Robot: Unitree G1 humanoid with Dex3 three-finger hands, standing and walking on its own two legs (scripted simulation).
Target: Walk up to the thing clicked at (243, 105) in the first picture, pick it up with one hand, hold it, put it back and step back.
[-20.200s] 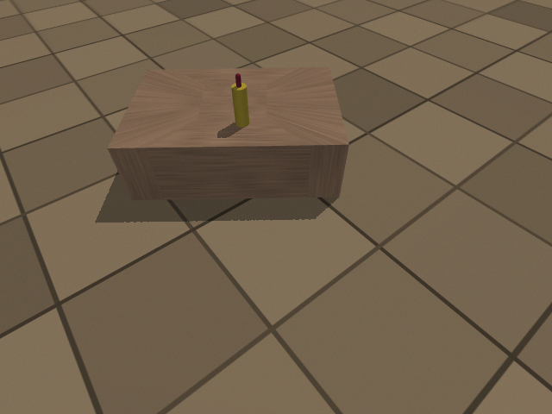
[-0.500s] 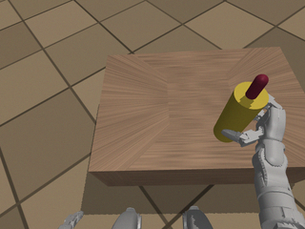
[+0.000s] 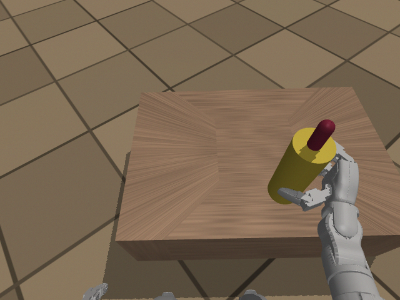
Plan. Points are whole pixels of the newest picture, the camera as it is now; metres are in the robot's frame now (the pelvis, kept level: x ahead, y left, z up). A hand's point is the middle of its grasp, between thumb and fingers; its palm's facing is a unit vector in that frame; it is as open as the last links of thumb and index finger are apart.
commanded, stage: lift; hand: right
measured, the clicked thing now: (300, 164) +0.35 -0.16 +0.09
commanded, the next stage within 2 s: hold in 0.18 s
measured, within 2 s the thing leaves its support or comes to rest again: neither
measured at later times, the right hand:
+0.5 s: hand (310, 171) +0.35 -0.18 +0.06, palm faces +0.25 +0.97 +0.00, open 10.2 cm
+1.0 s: hand (313, 175) +0.34 -0.18 +0.07, palm faces +0.26 +0.97 +0.00, open 10.3 cm
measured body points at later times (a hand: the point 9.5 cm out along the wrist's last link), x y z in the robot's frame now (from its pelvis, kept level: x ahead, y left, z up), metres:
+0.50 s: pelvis +0.01 +0.00 +0.01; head +0.07 -0.01 +0.46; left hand +0.14 +0.24 -0.10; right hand +0.33 -0.23 +0.06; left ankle +0.00 +0.14 -0.68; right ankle +0.01 -0.13 -0.68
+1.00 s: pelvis +0.01 +0.00 +0.02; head +0.05 -0.01 +0.46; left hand +0.14 +0.24 -0.09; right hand +0.32 -0.23 +0.07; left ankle +0.00 +0.14 -0.68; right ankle +0.01 -0.13 -0.68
